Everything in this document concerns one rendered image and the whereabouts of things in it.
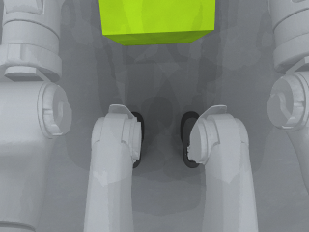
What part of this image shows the robot right foot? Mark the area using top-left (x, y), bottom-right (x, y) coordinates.
top-left (180, 111), bottom-right (200, 168)

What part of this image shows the right robot upper arm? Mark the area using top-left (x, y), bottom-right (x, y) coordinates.
top-left (267, 71), bottom-right (309, 195)

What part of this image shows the carton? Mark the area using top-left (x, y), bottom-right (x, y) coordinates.
top-left (98, 0), bottom-right (215, 46)

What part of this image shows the right robot thigh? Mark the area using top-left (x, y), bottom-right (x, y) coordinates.
top-left (192, 113), bottom-right (259, 232)

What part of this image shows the robot left forearm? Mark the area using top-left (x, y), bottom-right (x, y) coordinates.
top-left (0, 0), bottom-right (65, 83)

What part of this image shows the left robot upper arm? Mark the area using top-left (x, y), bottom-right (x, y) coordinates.
top-left (0, 81), bottom-right (72, 232)

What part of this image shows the robot right forearm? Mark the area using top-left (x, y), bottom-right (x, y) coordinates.
top-left (267, 0), bottom-right (309, 74)

